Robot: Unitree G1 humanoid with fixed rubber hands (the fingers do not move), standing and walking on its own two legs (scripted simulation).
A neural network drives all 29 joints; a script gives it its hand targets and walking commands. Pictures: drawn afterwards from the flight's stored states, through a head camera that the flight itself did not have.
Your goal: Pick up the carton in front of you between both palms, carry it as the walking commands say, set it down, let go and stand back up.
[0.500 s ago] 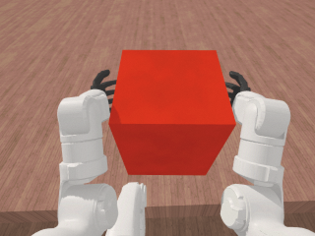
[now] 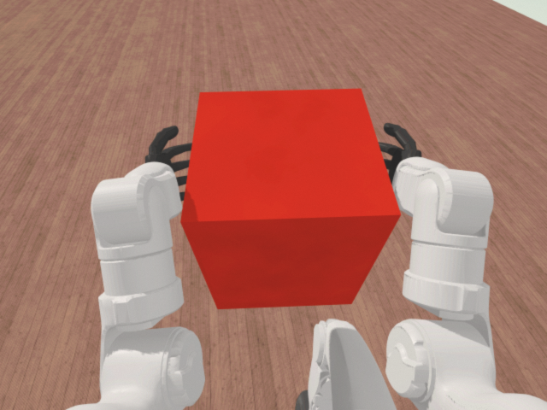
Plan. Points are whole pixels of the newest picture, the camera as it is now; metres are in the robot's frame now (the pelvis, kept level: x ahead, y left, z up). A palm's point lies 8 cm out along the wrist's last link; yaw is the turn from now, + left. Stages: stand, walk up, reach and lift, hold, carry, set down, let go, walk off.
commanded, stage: carry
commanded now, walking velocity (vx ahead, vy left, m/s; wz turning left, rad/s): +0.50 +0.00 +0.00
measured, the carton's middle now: (283, 208) +0.38 -0.01 +0.13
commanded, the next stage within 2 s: none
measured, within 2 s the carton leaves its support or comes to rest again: neither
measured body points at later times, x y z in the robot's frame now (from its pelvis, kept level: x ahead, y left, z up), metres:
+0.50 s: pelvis +0.32 -0.02 +0.15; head +0.30 -0.03 +0.60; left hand +0.69 +0.13 +0.35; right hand +0.69 -0.18 +0.34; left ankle +0.48 +0.11 -0.53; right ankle +0.26 -0.11 -0.58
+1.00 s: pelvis +0.62 -0.01 +0.17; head +0.64 +0.01 +0.62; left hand +0.96 +0.14 +0.26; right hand +0.95 -0.16 +0.26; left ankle +0.53 +0.09 -0.58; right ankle +0.73 -0.15 -0.55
